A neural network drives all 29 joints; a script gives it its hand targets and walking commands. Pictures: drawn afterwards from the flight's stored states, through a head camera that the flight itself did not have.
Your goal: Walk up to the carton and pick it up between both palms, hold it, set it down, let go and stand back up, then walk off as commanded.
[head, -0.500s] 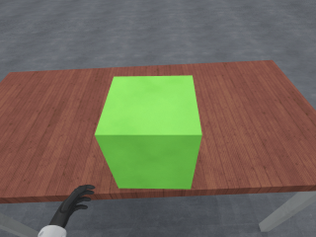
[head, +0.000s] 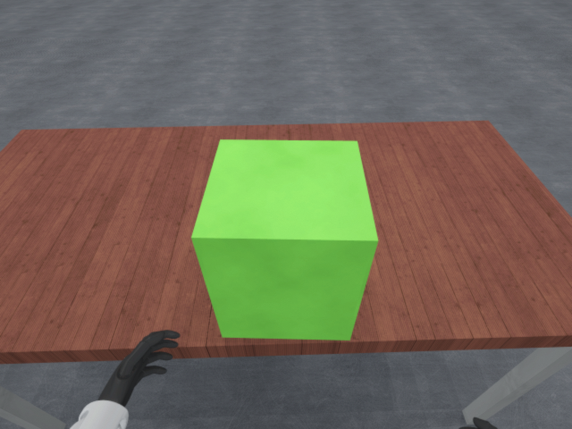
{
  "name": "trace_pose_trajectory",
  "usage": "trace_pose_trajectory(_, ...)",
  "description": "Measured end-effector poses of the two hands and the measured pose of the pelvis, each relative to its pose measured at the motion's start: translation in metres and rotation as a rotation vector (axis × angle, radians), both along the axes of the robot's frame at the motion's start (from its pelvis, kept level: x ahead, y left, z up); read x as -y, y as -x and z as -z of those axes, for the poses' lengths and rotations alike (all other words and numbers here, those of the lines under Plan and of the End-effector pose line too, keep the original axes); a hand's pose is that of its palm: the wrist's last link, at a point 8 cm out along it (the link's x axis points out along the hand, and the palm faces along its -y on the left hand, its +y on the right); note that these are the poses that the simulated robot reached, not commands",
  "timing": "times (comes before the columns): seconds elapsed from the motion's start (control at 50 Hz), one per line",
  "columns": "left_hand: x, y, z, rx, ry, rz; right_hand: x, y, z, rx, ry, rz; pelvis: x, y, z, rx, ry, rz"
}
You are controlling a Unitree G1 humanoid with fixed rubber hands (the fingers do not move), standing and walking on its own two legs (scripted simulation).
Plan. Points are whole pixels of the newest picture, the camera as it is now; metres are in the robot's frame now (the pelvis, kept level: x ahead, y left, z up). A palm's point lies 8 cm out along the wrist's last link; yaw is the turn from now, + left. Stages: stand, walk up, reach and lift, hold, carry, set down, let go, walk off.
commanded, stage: stand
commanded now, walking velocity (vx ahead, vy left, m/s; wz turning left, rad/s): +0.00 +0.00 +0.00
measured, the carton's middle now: (287, 243) +0.40 +0.02 +0.06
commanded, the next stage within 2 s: walk off in 1.02 s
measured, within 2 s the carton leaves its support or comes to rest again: neither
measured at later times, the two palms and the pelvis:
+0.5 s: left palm (123, 386) +0.21 +0.23 +0.00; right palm out of the picture +0.09 -0.29 -0.10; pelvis +0.00 +0.00 +0.00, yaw -1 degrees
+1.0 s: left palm (122, 387) +0.21 +0.23 +0.00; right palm out of the picture +0.11 -0.29 -0.09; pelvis +0.00 +0.00 +0.01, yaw +0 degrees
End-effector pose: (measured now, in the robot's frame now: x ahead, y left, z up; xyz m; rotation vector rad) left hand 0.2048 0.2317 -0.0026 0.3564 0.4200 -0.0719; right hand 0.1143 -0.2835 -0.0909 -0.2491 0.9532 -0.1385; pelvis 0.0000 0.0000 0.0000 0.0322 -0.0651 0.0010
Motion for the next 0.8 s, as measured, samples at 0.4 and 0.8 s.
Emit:
trace_pose_trajectory(0.4,0.0,-0.001,-0.002,-0.015,-0.028,0.02,0.008,0.019,0.005,-0.037,0.001,0.025,0.002,0.002,-0.002,-0.003,0.001,0.007)
trace_pose_trajectory(0.8,-0.002,-0.001,0.0,-0.005,0.009,0.013,0.008,0.024,0.0,-0.064,0.025,0.03,-0.003,0.0,-0.004,-0.015,0.008,0.004)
